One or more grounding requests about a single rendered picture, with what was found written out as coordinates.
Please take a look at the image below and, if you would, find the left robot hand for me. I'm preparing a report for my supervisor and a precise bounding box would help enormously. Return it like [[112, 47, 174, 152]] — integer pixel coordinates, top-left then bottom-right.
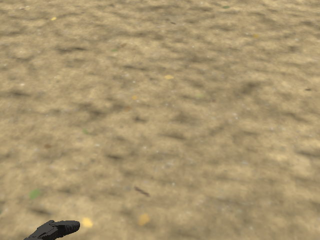
[[24, 220, 80, 240]]

